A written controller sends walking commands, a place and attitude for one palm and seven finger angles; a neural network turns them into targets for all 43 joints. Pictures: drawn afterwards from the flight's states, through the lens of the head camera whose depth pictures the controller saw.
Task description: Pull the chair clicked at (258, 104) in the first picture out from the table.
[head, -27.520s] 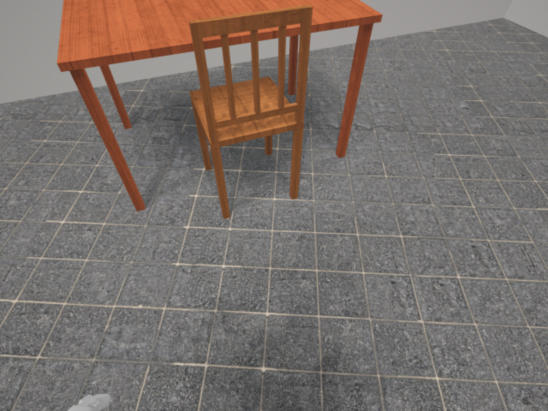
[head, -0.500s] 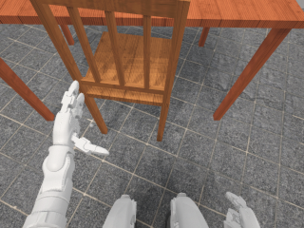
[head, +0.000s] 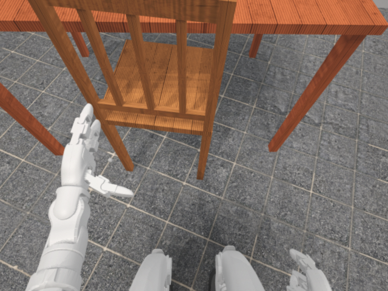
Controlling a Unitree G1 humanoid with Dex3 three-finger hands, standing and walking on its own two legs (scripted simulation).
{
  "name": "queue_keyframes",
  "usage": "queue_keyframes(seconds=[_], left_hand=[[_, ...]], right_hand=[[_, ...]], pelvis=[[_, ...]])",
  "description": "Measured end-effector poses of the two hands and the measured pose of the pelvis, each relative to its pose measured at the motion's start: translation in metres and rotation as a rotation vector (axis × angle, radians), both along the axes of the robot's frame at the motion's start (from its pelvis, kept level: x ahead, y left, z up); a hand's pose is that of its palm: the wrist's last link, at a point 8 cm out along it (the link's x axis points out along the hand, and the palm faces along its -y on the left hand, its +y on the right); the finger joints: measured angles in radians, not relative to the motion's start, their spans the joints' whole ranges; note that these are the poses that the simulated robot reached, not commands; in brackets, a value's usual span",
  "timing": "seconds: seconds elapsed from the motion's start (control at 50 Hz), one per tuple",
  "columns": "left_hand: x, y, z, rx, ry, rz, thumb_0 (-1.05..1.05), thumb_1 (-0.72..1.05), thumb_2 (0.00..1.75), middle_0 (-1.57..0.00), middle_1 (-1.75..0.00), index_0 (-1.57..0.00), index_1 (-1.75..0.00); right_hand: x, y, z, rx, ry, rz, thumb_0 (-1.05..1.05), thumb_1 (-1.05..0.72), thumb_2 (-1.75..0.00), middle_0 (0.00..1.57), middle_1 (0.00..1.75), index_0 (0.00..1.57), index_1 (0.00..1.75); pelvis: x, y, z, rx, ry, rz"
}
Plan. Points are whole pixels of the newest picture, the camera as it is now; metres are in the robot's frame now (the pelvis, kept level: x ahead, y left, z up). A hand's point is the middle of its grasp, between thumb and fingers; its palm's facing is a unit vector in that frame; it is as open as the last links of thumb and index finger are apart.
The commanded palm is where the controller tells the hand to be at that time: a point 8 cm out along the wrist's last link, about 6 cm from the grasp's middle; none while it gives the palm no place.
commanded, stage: aim the fingers beside a spindle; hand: left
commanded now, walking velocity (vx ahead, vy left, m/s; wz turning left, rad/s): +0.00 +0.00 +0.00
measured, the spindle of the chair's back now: (143, 69) +0.60 +0.13 +0.03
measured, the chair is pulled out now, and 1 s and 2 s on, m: -0.08 -0.08 -0.08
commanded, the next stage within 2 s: push the fingers through the gap in 0.16 s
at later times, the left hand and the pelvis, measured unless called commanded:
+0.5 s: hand (110, 150) +0.39 +0.18 +0.02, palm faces +0.02 -1.00 -0.04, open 17.0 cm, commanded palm +0.37 +0.23 +0.02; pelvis +0.00 +0.00 +0.00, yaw +0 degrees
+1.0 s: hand (115, 128) +0.44 +0.18 +0.02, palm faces +0.03 -1.00 -0.04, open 17.0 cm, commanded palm +0.42 +0.22 +0.02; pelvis +0.00 +0.00 +0.00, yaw -1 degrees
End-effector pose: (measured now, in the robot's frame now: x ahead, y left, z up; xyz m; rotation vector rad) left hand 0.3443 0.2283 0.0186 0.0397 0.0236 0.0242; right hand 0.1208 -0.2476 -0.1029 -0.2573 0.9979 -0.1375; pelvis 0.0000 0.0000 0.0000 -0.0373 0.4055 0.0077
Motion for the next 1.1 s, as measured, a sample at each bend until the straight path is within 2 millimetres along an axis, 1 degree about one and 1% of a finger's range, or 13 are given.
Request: queue_keyframes(seconds=[0.26,0.34,0.44,0.6,0.78,0.98,1.1], left_hand=[[0.007,-0.003,-0.002,-0.007,0.006,-0.013,-0.02,-0.5,0.3,-0.06,-0.08,-0.06,-0.08],[0.009,0.0,-0.003,-0.004,0.01,-0.003,-0.02,-0.5,0.3,-0.06,-0.08,-0.06,-0.08],[0.016,0.004,-0.002,-0.001,0.001,0.007,-0.02,-0.5,0.3,-0.06,-0.08,-0.06,-0.08],[0.036,0.001,-0.001,-0.008,0.002,-0.013,-0.02,-0.5,0.3,-0.06,-0.08,-0.06,-0.08],[0.049,-0.003,0.0,0.0,0.003,0.001,-0.02,-0.5,0.3,-0.06,-0.08,-0.06,-0.08],[0.072,0.002,-0.001,0.004,-0.001,0.009,-0.02,-0.5,0.3,-0.06,-0.08,-0.06,-0.08],[0.081,0.0,0.002,-0.005,-0.006,-0.001,-0.02,-0.5,0.3,-0.06,-0.08,-0.06,-0.08]], right_hand=[[0.005,0.003,0.0,0.003,-0.006,0.006,0.01,-0.9,-0.9,0.21,0.3,0.21,0.3],[0.003,0.003,-0.001,0.004,0.0,0.006,0.01,-0.9,-0.9,0.21,0.3,0.21,0.3],[0.0,0.003,-0.003,-0.003,0.015,0.006,0.01,-0.9,-0.9,0.21,0.3,0.21,0.3],[-0.013,0.001,-0.006,-0.009,0.051,-0.013,0.01,-0.9,-0.9,0.21,0.3,0.21,0.3],[-0.032,-0.001,-0.006,-0.007,0.102,-0.035,0.01,-0.9,-0.9,0.21,0.3,0.21,0.3],[-0.052,-0.004,-0.01,-0.019,0.162,-0.056,0.01,-0.9,-0.9,0.21,0.3,0.21,0.3],[-0.061,-0.004,-0.01,-0.018,0.195,-0.068,0.01,-0.9,-0.9,0.21,0.3,0.21,0.3]], pelvis=[[0.001,0.001,0.0,0.0,0.006,-0.001],[0.001,0.002,-0.001,-0.001,0.008,-0.002],[0.0,0.002,-0.002,-0.004,0.011,0.002],[-0.001,0.003,-0.003,-0.006,0.018,0.0],[-0.001,0.004,-0.001,-0.004,0.023,-0.006],[-0.002,0.004,-0.004,-0.007,0.036,-0.01],[-0.002,0.005,-0.004,-0.008,0.043,-0.012]])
